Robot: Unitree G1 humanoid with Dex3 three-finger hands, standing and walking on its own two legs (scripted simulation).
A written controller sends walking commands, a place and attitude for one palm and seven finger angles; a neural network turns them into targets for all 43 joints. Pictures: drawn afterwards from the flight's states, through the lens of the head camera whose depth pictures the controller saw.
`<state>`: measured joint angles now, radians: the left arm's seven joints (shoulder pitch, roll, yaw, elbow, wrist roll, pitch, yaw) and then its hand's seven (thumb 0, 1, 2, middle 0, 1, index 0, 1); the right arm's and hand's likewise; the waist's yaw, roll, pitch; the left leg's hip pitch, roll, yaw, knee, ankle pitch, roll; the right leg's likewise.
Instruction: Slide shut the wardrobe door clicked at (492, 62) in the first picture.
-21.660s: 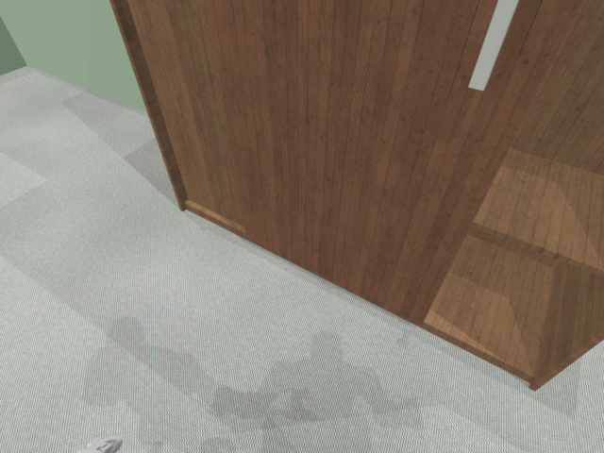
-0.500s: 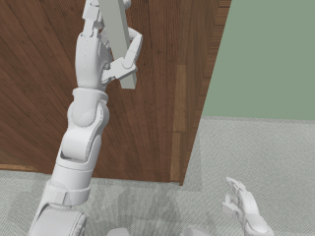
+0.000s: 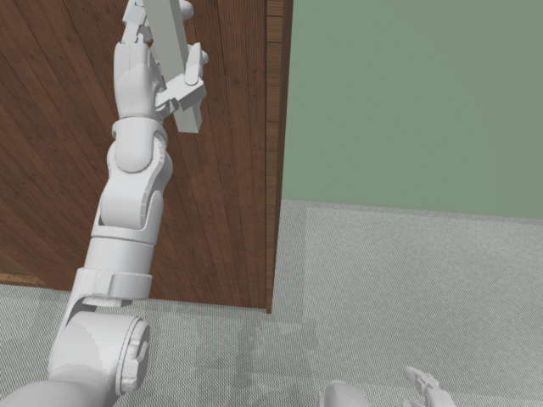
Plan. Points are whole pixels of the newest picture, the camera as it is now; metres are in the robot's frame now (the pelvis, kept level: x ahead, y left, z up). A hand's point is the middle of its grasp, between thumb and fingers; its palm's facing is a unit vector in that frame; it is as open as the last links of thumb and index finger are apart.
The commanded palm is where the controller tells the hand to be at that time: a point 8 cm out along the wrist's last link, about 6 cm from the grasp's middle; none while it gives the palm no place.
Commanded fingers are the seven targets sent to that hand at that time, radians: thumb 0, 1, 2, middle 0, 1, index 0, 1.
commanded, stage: step sideways, sliding the door along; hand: left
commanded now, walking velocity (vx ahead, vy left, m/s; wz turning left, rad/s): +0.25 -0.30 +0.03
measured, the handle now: (181, 54) +0.45 +0.17 +0.26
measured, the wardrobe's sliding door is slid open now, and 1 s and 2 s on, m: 0.00 0.00 0.00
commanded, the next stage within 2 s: stop walking and hold the door there in 0.30 s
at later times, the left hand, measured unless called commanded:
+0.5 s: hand (195, 74) +0.43 +0.15 +0.25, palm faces +0.58 -0.80 -0.16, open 6.9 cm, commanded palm +0.38 +0.18 +0.24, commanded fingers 0.00 0.90 0.90 -0.45 -1.40 -0.45 -1.40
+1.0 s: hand (196, 74) +0.43 +0.15 +0.25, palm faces +0.60 -0.79 -0.14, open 6.9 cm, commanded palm +0.38 +0.19 +0.24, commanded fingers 0.00 0.90 0.90 -0.45 -1.40 -0.45 -1.40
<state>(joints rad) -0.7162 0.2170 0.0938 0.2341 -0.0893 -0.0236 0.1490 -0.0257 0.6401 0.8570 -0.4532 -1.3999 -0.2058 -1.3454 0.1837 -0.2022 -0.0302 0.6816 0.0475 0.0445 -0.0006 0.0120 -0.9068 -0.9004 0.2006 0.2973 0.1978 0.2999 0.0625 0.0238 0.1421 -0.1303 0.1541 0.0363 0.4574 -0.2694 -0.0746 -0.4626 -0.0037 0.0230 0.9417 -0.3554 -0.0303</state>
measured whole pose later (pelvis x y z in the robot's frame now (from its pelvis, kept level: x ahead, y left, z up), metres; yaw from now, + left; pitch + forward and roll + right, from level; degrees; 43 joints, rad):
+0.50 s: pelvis +0.07 -0.17 -0.01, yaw +6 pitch -5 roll +0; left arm -0.64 0.49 0.36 0.25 -0.09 -0.06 0.10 -0.16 0.54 0.81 -0.45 -1.40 -0.30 -1.23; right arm 0.03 -0.24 -0.03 0.64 0.07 0.02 0.02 0.01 -0.91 -0.90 0.20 0.30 0.20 0.30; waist 0.07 0.05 0.24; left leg -0.30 0.18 -0.08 0.94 -0.44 -0.04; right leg -0.21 0.02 -0.12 0.60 -0.30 -0.07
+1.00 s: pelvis +0.08 -0.17 +0.00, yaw +0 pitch -2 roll -1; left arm -0.36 0.52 0.47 0.22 -0.08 -0.08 0.16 -0.15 0.57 0.78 -0.45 -1.40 -0.25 -1.32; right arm 0.19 -0.27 0.00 0.63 0.06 -0.01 -0.07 0.01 -0.91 -0.90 0.20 0.30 0.20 0.30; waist -0.02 0.03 0.03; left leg -0.26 0.04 0.14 0.48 -0.19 0.04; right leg -0.18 0.09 -0.03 0.41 -0.20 -0.06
